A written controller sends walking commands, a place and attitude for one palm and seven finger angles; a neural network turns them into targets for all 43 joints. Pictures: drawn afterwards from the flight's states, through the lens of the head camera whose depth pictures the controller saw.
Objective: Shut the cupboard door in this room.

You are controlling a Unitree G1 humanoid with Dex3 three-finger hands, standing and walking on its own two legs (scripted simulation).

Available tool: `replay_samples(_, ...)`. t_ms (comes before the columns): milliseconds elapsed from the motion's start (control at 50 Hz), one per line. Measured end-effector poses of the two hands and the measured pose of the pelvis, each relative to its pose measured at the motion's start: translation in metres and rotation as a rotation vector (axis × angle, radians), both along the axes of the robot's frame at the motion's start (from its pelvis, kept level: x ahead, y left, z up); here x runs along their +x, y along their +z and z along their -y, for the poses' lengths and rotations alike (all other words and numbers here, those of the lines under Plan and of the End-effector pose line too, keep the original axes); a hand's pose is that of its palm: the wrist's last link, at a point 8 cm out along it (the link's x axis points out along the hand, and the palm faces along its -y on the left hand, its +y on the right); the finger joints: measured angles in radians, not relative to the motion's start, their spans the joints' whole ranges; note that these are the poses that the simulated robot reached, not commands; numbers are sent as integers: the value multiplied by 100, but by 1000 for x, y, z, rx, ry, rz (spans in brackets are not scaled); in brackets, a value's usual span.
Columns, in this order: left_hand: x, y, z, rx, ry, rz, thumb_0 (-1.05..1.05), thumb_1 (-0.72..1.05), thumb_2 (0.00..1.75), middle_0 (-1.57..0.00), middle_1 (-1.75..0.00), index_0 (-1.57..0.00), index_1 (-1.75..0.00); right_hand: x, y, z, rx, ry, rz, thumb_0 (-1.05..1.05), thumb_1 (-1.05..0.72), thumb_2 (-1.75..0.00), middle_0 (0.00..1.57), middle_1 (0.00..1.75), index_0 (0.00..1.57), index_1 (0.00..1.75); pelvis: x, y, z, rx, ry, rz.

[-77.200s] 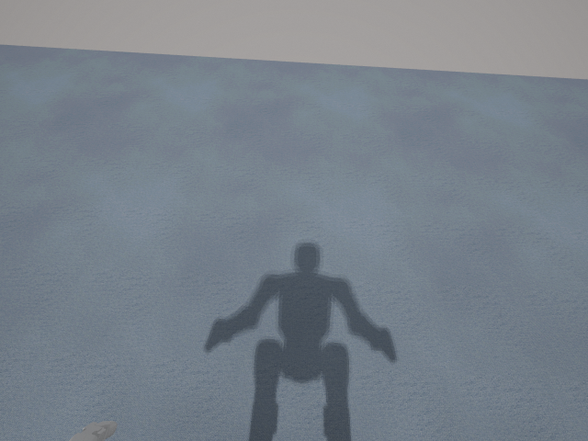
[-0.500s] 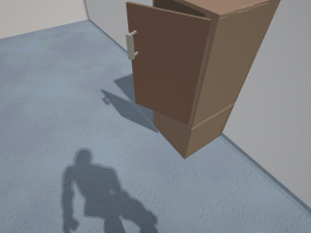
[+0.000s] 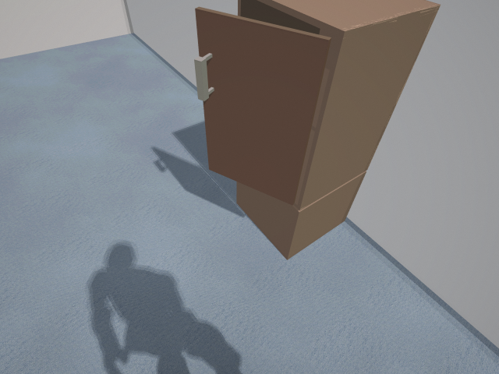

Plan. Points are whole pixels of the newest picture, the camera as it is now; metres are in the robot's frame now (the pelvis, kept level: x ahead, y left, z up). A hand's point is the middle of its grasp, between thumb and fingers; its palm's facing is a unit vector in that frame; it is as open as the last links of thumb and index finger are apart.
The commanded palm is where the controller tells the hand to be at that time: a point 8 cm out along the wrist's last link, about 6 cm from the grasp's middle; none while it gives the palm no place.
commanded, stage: look to check the result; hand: left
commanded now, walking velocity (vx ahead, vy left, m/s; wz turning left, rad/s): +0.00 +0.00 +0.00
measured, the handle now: (206, 76) +0.89 +0.17 +0.04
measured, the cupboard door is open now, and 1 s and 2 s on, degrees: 25 25 25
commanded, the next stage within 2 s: walk to a spot facing it in 0.52 s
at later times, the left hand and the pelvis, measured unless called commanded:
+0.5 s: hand out of the picture -0.03 +0.17 -0.18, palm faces +0.02 -0.98 -0.17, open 7.4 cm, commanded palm none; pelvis +0.01 +0.01 +0.00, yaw +0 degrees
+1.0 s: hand out of the picture +0.01 +0.21 -0.20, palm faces +0.18 -0.96 -0.21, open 7.4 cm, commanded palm none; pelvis +0.01 +0.02 -0.02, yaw +10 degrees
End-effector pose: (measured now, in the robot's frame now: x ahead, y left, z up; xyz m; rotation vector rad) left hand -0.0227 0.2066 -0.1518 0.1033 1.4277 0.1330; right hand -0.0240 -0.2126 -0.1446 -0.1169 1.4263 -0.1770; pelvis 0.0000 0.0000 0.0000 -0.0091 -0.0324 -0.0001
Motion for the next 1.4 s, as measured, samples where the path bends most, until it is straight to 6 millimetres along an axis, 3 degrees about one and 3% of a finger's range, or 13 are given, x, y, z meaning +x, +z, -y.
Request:
replay_samples(160, -14, 3, -10, 22, 4, -49, 0, 91, 90, -20, -30, -20, -30, -6, -1, -5, 10, -8, -28, 0, -91, -90, 20, 30, 20, 30, 1, 0, -2, 0, -4, -2)
replay_samples(340, -18, 4, -14, 27, 7, -71, 0, 91, 90, -20, -30, -20, -30, 1, -1, -4, 4, -1, -23, 0, -91, -90, 20, 30, 20, 30, 3, 0, -5, 2, -4, -6)
replay_samples(700, 13, 4, -23, 36, -10, -8, 0, 91, 90, -20, -30, -20, -30, 34, 4, 11, -38, 27, 43, 0, -91, -90, 20, 30, 20, 30, 8, 1, -6, 3, 1, -7)
replay_samples(860, 21, -1, -31, 60, 56, 40, 0, 91, 90, -20, -30, -20, -30, 44, -3, 10, -26, 79, 17, 0, -91, -90, 20, 30, 20, 30, 5, -7, -6, -6, 70, -22)
replay_samples(1040, 19, -22, -59, 74, 158, 84, 1, 91, 90, -20, -30, -20, -30, 82, -8, 2, -65, 194, 53, 1, -91, -90, 20, 30, 20, 30, 3, -24, -22, -10, 175, -12)
replay_samples(1240, 35, 11, -81, 133, 192, 180, 1, 91, 90, -20, -30, -20, -30, 120, 14, 4, -80, 304, 112, 0, -91, -90, 20, 30, 20, 30, -4, -4, -16, -31, 260, -66)
replay_samples(1400, 36, 26, -65, 189, 262, 242, 1, 91, 90, -20, -30, -20, -30, 152, 10, 31, -71, 391, 111, 1, -91, -90, 20, 30, 20, 30, 0, -4, 14, -39, 372, -78)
